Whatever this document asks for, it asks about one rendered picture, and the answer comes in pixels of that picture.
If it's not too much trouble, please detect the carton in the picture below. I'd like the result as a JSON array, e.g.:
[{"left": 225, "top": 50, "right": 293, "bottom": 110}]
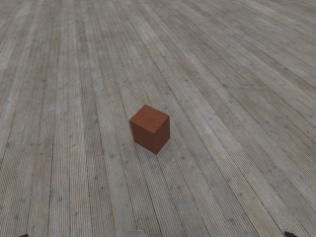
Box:
[{"left": 129, "top": 105, "right": 170, "bottom": 155}]

